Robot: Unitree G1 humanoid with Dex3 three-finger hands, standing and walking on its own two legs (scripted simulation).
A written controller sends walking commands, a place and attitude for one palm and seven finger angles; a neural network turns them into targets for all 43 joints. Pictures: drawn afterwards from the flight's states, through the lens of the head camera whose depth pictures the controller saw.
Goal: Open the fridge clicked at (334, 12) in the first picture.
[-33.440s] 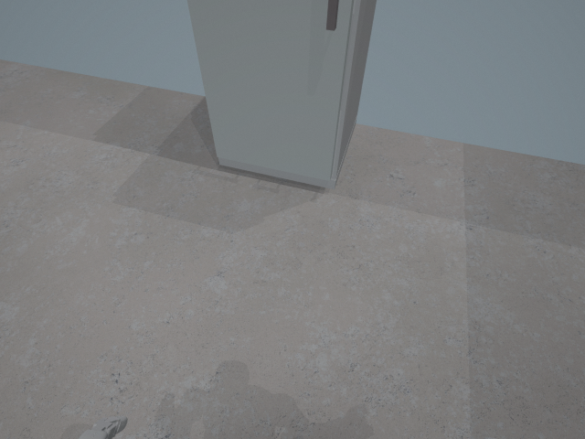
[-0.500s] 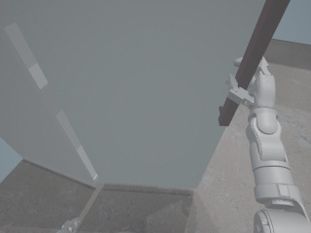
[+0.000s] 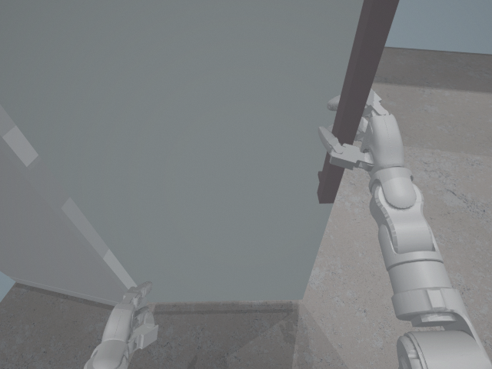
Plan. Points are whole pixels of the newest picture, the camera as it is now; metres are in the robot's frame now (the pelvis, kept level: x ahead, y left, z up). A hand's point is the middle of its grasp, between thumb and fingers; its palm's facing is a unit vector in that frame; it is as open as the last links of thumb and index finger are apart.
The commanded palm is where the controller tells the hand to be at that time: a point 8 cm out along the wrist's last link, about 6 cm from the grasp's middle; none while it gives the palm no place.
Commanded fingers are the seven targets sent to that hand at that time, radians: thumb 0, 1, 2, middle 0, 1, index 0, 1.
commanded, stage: loosen the grip on the handle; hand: right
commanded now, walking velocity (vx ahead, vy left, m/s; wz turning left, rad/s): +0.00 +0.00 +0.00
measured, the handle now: (347, 93) +0.44 -0.13 +0.24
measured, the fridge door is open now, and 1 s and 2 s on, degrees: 77 75 75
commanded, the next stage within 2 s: slip the hand off the handle in 0.50 s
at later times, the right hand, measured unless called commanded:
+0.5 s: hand (337, 150) +0.41 -0.12 +0.16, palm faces +0.00 +0.99 -0.12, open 14.2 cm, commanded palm +0.38 -0.17 +0.16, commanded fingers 0.00 0.55 -0.20 0.25 1.15 0.25 1.15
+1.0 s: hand (382, 149) +0.41 -0.19 +0.15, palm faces +0.07 +0.99 -0.13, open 14.7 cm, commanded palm +0.39 -0.24 +0.16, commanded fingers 0.00 0.55 -0.20 0.25 1.15 0.25 1.15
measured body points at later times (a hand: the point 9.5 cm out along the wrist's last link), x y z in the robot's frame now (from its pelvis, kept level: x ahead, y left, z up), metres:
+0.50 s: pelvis +0.02 +0.01 +0.00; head +0.04 +0.02 +0.45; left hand +0.13 +0.26 -0.11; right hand +0.40 -0.17 +0.17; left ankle +0.06 +0.12 -0.74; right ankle +0.03 -0.13 -0.74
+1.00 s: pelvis +0.05 +0.00 +0.00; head +0.06 +0.00 +0.45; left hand +0.20 +0.24 -0.10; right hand +0.40 -0.25 +0.16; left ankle +0.06 +0.12 -0.74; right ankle +0.03 -0.13 -0.74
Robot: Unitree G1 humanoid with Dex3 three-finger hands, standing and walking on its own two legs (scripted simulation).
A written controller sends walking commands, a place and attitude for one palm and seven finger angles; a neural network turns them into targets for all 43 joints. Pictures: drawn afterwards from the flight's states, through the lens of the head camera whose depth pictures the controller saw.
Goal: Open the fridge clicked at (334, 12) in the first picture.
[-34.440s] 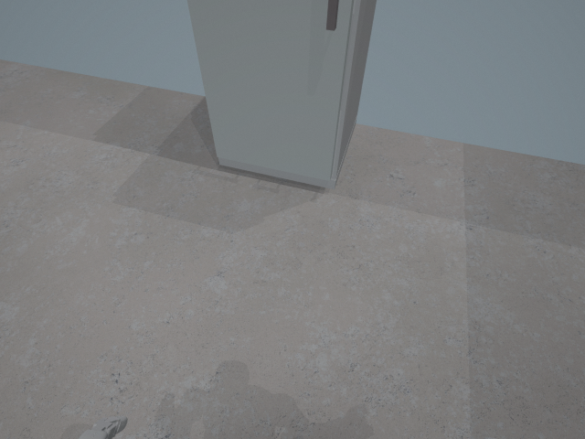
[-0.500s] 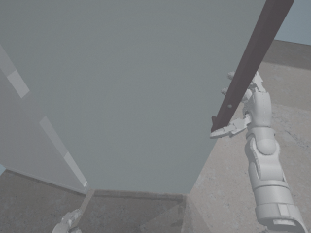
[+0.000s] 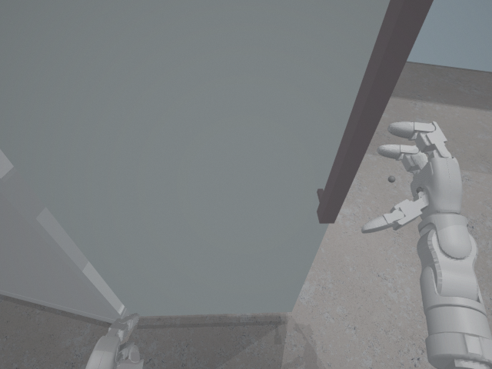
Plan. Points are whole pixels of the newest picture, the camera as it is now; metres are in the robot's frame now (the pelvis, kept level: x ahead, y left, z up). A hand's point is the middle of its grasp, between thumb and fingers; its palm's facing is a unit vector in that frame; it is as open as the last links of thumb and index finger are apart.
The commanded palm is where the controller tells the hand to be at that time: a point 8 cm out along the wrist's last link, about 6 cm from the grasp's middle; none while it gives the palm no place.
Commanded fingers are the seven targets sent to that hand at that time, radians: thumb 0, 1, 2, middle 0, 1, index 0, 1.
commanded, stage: slip the hand off the handle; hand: right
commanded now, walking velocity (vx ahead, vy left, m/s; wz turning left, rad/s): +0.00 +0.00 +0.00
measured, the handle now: (356, 113) +0.41 -0.12 +0.24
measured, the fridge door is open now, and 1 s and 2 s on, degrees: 75 75 75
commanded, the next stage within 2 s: draw the hand back to the body in 0.90 s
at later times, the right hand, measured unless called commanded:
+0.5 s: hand (410, 216) +0.30 -0.21 +0.15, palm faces +0.03 +0.99 -0.10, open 14.7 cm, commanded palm +0.27 -0.25 +0.16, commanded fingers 0.00 0.55 -0.20 0.25 1.15 0.25 1.15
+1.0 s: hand (425, 252) +0.24 -0.20 +0.15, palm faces +0.09 +0.98 -0.15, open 14.7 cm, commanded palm +0.22 -0.25 +0.16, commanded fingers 0.00 0.55 -0.20 0.25 1.15 0.25 1.15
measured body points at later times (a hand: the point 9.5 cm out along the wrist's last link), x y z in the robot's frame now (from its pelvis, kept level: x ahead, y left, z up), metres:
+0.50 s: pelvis -0.01 -0.02 +0.00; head -0.01 -0.01 +0.45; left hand +0.15 +0.22 -0.09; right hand +0.30 -0.26 +0.15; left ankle +0.01 +0.12 -0.73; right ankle -0.02 -0.12 -0.73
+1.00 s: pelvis -0.01 +0.01 +0.00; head -0.02 +0.02 +0.45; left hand +0.17 +0.23 -0.08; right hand +0.23 -0.25 +0.16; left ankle +0.01 +0.12 -0.73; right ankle -0.02 -0.12 -0.73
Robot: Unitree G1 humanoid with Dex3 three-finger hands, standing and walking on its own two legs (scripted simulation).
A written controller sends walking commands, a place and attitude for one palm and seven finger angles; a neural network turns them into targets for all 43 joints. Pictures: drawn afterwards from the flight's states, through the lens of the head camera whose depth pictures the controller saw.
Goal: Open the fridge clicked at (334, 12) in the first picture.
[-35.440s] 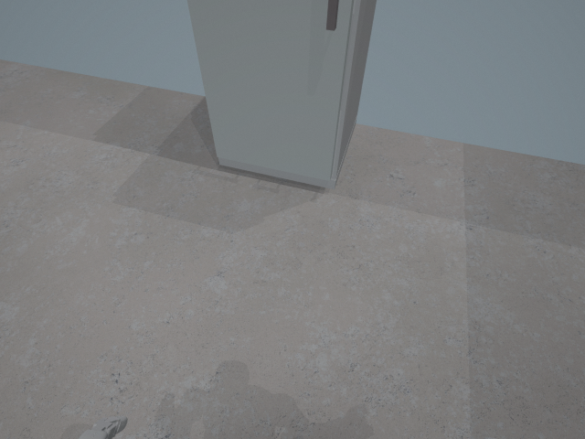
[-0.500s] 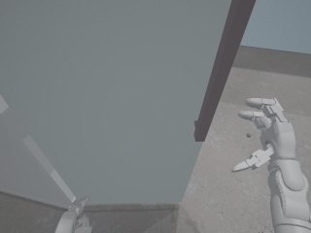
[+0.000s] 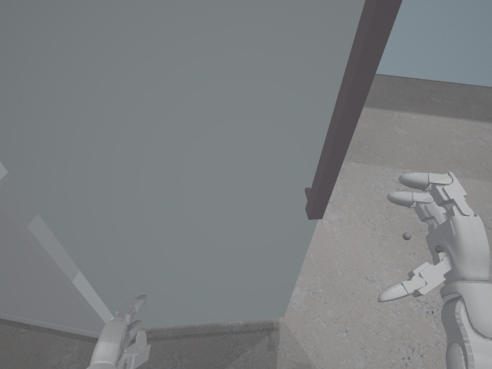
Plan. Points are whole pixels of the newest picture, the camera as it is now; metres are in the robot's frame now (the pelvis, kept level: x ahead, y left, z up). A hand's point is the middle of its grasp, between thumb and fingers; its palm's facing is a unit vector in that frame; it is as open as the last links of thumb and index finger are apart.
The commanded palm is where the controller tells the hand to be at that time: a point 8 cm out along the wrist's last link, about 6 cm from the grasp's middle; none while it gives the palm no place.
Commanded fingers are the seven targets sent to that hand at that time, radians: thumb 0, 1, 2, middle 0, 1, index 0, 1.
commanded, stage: draw the hand back to the body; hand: right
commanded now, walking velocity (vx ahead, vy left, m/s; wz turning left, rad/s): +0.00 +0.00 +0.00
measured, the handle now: (338, 112) +0.42 -0.12 +0.24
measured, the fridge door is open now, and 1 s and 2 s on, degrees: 75 75 75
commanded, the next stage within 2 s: step back with the hand held close in 1.60 s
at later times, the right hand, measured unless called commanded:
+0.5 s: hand (439, 262) +0.23 -0.24 +0.15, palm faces +0.12 +0.99 -0.05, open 14.6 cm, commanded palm +0.19 -0.28 +0.17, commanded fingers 0.00 0.37 -0.29 0.24 1.04 0.24 1.04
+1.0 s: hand (488, 264) +0.22 -0.28 +0.17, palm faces +0.43 +0.83 -0.34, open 11.0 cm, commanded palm +0.17 -0.31 +0.18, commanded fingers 0.00 -0.54 -0.73 0.21 0.51 0.21 0.51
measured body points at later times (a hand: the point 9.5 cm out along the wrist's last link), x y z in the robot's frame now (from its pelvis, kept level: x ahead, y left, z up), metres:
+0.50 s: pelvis +0.01 -0.01 +0.00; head -0.03 +0.01 +0.45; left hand +0.23 +0.21 -0.04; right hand +0.22 -0.29 +0.15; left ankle +0.02 +0.12 -0.73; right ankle +0.00 -0.13 -0.73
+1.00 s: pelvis +0.01 -0.03 +0.01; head -0.01 -0.01 +0.46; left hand +0.19 +0.19 -0.07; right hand +0.19 -0.32 +0.19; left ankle +0.02 +0.12 -0.73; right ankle +0.00 -0.13 -0.73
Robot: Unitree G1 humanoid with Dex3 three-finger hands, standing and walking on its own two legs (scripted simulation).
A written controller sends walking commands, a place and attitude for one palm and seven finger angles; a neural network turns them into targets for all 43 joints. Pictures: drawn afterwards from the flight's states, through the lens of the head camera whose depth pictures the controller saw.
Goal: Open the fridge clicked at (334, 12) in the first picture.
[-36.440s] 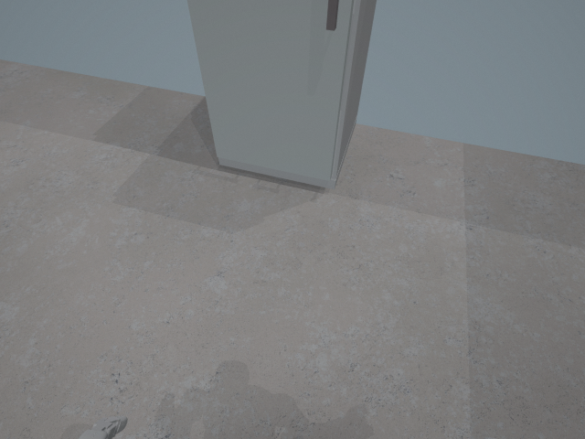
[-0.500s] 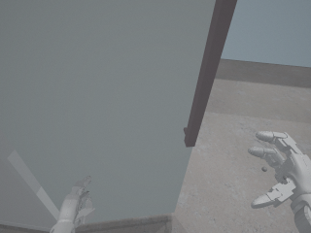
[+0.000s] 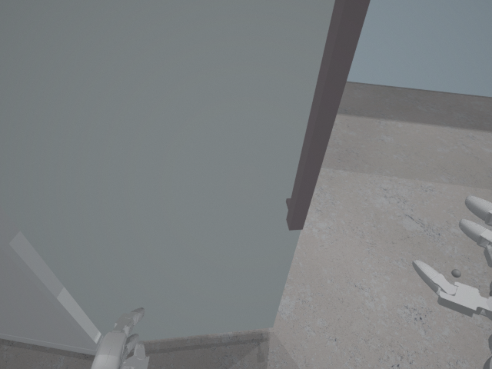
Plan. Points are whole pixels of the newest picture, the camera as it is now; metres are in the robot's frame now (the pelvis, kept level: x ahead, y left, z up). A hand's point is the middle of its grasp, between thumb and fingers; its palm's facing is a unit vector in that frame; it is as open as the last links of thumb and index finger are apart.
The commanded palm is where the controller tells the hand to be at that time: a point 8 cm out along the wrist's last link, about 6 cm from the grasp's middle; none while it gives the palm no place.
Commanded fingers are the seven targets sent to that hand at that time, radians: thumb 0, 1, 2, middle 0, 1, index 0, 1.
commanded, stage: draw the hand back to the body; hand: right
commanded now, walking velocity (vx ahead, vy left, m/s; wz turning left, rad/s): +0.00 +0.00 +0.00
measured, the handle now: (312, 126) +0.41 -0.10 +0.23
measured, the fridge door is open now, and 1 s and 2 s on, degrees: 75 75 75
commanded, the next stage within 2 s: step back with the hand held close in 0.60 s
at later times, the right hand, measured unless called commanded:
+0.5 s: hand (474, 285) +0.19 -0.27 +0.15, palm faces +0.50 +0.79 -0.35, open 7.5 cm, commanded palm +0.14 -0.30 +0.17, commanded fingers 0.00 -0.90 -0.90 0.20 0.30 0.20 0.30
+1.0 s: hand (458, 288) +0.19 -0.26 +0.14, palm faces +0.35 +0.81 -0.47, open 7.4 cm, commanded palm +0.12 -0.30 +0.17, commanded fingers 0.00 -0.90 -0.90 0.20 0.30 0.20 0.30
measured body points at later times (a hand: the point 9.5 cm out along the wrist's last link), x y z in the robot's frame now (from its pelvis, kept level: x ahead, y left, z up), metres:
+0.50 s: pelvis +0.00 +0.01 +0.00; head -0.02 +0.02 +0.45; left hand +0.20 +0.22 -0.07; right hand +0.15 -0.31 +0.17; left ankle +0.00 +0.14 -0.74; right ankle -0.02 -0.10 -0.74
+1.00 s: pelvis -0.02 +0.00 +0.00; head +0.01 +0.00 +0.45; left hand +0.16 +0.24 -0.08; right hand +0.16 -0.30 +0.17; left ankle +0.00 +0.14 -0.74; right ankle -0.02 -0.10 -0.74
